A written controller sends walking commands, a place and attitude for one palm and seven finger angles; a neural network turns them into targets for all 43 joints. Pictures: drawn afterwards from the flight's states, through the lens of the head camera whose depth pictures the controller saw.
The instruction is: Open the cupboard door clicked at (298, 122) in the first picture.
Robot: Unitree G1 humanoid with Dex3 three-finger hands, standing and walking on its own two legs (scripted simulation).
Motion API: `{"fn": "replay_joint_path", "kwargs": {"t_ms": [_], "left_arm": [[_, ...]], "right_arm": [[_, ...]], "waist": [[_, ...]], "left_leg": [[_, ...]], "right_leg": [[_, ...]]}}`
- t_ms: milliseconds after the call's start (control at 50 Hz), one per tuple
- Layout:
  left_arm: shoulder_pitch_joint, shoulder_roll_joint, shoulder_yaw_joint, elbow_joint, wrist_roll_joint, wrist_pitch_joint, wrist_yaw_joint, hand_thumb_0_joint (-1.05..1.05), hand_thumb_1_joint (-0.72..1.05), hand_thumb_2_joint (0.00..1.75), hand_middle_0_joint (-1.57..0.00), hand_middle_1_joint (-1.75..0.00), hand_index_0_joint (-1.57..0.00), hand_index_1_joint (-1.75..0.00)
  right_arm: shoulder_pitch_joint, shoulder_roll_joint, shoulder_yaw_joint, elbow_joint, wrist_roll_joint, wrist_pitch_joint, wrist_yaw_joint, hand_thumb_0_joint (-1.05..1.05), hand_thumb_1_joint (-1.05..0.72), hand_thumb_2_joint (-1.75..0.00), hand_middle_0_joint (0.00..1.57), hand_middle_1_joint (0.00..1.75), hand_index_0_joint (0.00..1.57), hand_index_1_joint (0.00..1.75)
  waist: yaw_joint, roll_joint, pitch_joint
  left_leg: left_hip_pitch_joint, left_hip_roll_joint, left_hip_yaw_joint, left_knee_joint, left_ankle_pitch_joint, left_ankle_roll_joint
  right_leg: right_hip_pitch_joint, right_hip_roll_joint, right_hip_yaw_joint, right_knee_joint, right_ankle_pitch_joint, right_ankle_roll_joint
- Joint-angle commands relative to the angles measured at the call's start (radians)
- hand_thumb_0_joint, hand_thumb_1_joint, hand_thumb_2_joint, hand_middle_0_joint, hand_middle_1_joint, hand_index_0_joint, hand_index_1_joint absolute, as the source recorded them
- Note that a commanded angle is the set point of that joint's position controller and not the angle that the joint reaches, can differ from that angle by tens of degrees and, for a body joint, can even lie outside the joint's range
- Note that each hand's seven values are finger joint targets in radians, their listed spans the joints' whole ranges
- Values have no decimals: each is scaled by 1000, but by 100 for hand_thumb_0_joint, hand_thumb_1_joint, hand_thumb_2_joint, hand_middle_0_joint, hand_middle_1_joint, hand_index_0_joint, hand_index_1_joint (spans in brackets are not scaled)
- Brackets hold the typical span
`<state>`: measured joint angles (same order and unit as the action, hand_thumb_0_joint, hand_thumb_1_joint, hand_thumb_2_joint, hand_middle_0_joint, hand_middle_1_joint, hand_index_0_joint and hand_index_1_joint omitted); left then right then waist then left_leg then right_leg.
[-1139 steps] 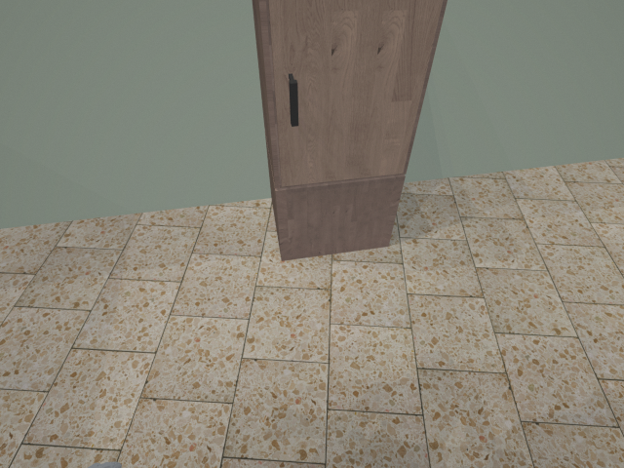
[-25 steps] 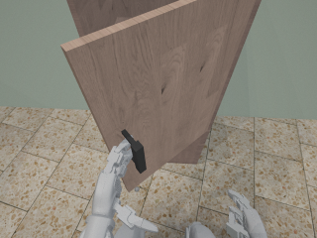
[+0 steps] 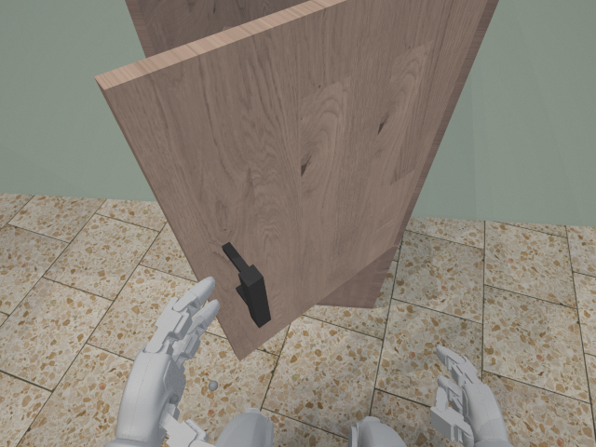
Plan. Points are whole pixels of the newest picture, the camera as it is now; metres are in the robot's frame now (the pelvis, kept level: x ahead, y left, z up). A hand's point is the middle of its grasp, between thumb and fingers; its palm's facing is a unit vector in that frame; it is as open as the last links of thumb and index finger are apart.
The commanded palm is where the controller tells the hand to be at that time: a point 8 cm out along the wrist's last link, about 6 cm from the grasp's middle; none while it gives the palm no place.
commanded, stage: slide the hand sideways off the handle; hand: left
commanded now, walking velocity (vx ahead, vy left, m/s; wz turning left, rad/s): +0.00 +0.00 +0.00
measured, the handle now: (247, 286) +0.30 +0.09 +0.07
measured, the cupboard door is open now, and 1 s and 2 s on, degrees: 42 42 42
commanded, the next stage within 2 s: draw the hand back to the body in 0.18 s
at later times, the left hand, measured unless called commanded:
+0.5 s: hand (164, 381) +0.18 +0.15 +0.09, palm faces -0.03 -1.00 -0.07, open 16.3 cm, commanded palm +0.15 +0.21 +0.11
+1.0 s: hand (52, 361) +0.18 +0.22 +0.16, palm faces +0.23 -0.90 -0.36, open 14.7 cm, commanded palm +0.15 +0.27 +0.19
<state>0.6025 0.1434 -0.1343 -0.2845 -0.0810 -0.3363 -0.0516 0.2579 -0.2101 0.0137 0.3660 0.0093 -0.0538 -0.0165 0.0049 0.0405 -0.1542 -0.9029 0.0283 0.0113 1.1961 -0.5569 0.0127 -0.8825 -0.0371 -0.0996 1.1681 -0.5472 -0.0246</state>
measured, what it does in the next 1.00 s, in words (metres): rises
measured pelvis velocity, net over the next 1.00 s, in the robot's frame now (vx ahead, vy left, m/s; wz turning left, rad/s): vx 0.02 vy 0.01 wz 0.00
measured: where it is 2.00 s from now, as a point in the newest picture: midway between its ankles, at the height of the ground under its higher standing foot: outside the picture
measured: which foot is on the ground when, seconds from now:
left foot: down 0.00-1.00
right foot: down 0.00-1.00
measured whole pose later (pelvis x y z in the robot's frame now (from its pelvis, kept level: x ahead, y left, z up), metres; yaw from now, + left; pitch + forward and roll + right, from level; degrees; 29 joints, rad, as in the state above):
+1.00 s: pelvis +0.02 +0.01 +0.06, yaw +0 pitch +4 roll -2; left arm 0.69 0.31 0.12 -0.46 -0.06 -0.01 0.10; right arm 0.27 -0.22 0.05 0.47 0.03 -0.10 -0.12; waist 0.05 0.07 -0.11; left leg -0.45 0.02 0.03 0.82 -0.43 0.03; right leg -0.42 -0.02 -0.09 0.75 -0.40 0.00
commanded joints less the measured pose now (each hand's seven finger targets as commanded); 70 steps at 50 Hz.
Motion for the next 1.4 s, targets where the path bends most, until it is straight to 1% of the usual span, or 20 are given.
{"fn": "replay_joint_path", "kwargs": {"t_ms": [0,100,220,260,300,340,440,500,560,600,660,760,780,820,840,880,1000,1220,1300,1380], "left_arm": [[59,63,107,-208,-48,-87,-16,0,-50,30,-15,-30,-15,-30],[35,113,166,-214,-89,-118,-77,0,-50,30,-15,-30,-15,-30],[9,91,145,-201,-134,-112,-149,0,-50,30,-15,-30,-15,-30],[4,108,159,-203,-132,-97,-146,0,-50,30,-15,-30,-15,-30],[0,165,212,-256,-129,-79,-127,0,-50,30,-15,-30,-15,-30],[38,179,246,-293,-137,-55,-110,0,-50,30,-15,-30,-15,-30],[75,144,241,-264,-153,7,-103,0,-50,30,-15,-30,-15,-30],[64,165,255,-257,-164,22,-122,0,-50,30,-15,-30,-15,-30],[57,180,274,-277,-177,21,-143,0,-50,30,-15,-30,-15,-30],[47,202,302,-288,-189,22,-148,0,-50,30,-15,-30,-15,-30],[70,213,338,-304,-208,29,-161,0,-50,30,-15,-30,-15,-30],[48,230,366,-321,-227,61,-186,0,-32,37,-16,-30,-16,-30],[61,400,419,-406,-65,130,-29,0,-29,39,-16,-30,-16,-30],[99,263,337,-390,-20,213,87,0,-22,42,-16,-30,-16,-30],[106,258,334,-386,-3,236,118,0,-18,43,-16,-30,-16,-30],[84,264,327,-395,19,261,154,0,-12,47,-16,-30,-16,-30],[-26,310,370,-395,48,268,202,0,9,55,-17,-30,-17,-30],[-83,327,464,-373,45,248,201,0,48,72,-19,-30,-19,-30],[-115,355,519,-364,38,242,197,0,62,78,-19,-30,-19,-30],[-173,378,564,-399,33,227,196,0,76,84,-19,-30,-19,-30]], "right_arm": [[-64,-98,-58,-160,4,-54,-13,0,-90,-90,20,30,20,30],[-64,-104,-62,-143,9,-60,-30,0,-90,-90,20,30,20,30],[-63,-114,-61,-137,14,-85,-43,0,-90,-90,20,30,20,30],[-59,-114,-61,-136,14,-86,-45,0,-90,-90,20,30,20,30],[-58,-115,-64,-144,17,-81,-49,0,-90,-90,20,30,20,30],[-51,-104,-63,-148,24,-76,-51,0,-90,-90,20,30,20,30],[-60,-100,-53,-148,36,-64,-56,0,-90,-90,20,30,20,30],[-63,-107,-48,-141,34,-71,-61,0,-90,-90,20,30,20,30],[-61,-113,-41,-142,37,-84,-62,0,-90,-90,20,30,20,30],[-62,-116,-40,-134,36,-94,-63,0,-90,-90,20,30,20,30],[-62,-113,-37,-126,42,-107,-61,0,-90,-90,20,30,20,30],[-72,-116,-30,-105,50,-135,-60,0,-90,-90,20,30,20,30],[-66,-112,-41,-112,31,-116,-93,0,-90,-90,20,30,20,30],[-65,-90,-21,-88,23,-106,-103,0,-90,-90,20,30,20,30],[-63,-91,-19,-76,24,-99,-103,0,-90,-90,20,30,20,30],[-73,-97,-13,-69,18,-94,-106,0,-90,-90,20,30,20,30],[-100,-115,-1,-28,9,-117,-113,0,-90,-90,20,30,20,30],[-145,-119,-4,45,1,-145,-81,0,-90,-90,20,30,20,30],[-162,-124,-12,61,-4,-140,-72,0,-90,-90,20,30,20,30],[-164,-125,-16,75,-7,-137,-64,0,-90,-90,20,30,20,30]], "waist": [[5,-63,-160],[-6,-61,-159],[-21,-39,-159],[-16,-36,-166],[3,-16,-194],[21,1,-225],[5,-31,-137],[-4,-57,-104],[-2,-18,-77],[4,-41,-82],[16,-8,-90],[17,27,-69],[80,14,-98],[38,40,4],[35,53,13],[30,1,26],[39,3,60],[61,30,111],[68,7,108],[69,54,84]], "left_leg": [[74,-47,-36,-156,221,4],[45,-46,-30,-125,196,7],[46,-45,-35,-106,190,10],[48,-44,-35,-110,181,9],[80,-43,-35,-138,194,11],[135,-46,-33,-175,236,10],[173,-45,-35,-235,229,9],[187,-42,-39,-256,216,13],[220,-41,-40,-287,202,10],[239,-39,-46,-301,225,12],[278,-38,-45,-327,263,9],[341,-34,-51,-369,307,6],[360,-11,-25,-429,298,7],[388,-18,-13,-452,261,9],[411,-14,-17,-466,284,10],[457,-8,-23,-497,305,13],[568,-2,-36,-617,328,11],[707,17,-40,-770,521,-10],[736,18,-27,-798,558,-10],[778,14,-19,-812,594,-13]], "right_leg": [[177,53,62,-182,241,-6],[170,50,92,-199,192,-4],[139,47,97,-203,166,1],[134,47,95,-205,146,1],[170,53,91,-216,146,-3],[225,54,80,-228,208,-4],[252,58,56,-288,217,7],[269,58,61,-326,192,9],[271,57,56,-348,169,7],[302,60,51,-356,194,4],[331,62,39,-362,249,4],[362,66,22,-386,307,3],[410,37,89,-451,286,-9],[410,29,77,-506,247,-4],[422,29,65,-512,267,-4],[447,32,52,-536,288,1],[550,27,43,-617,297,1],[717,31,41,-715,414,0],[767,35,44,-751,459,-1],[793,34,53,-770,489,0]]}}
